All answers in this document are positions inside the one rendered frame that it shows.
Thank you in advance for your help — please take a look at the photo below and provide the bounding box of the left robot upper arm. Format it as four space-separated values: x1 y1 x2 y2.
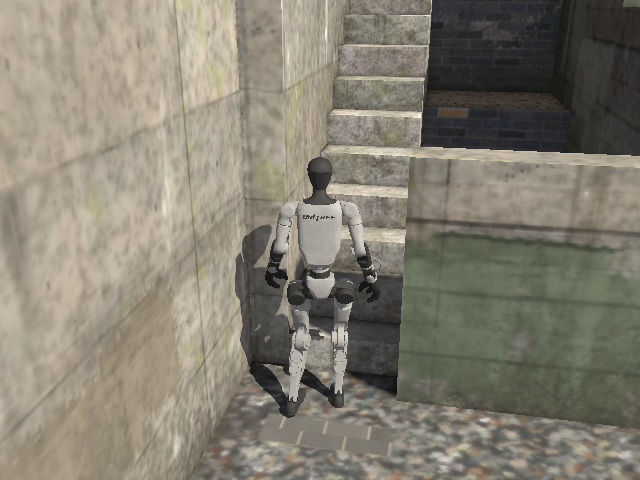
273 201 299 254

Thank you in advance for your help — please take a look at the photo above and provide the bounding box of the robot right thigh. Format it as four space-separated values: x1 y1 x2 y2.
331 278 355 348

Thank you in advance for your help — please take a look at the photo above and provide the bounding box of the robot right hand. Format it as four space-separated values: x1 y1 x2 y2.
358 277 381 303

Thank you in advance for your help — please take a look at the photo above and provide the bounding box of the left robot shin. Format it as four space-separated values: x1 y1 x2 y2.
289 332 308 402

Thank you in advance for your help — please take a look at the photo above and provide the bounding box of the right robot forearm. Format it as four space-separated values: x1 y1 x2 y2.
357 242 377 283

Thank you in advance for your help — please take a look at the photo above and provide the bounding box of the right robot upper arm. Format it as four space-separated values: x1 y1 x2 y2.
340 201 367 258

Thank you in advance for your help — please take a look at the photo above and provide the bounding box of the robot left hand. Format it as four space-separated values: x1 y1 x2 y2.
265 269 288 289

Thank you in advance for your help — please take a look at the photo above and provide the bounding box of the left robot forearm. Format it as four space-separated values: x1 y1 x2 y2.
267 239 284 273

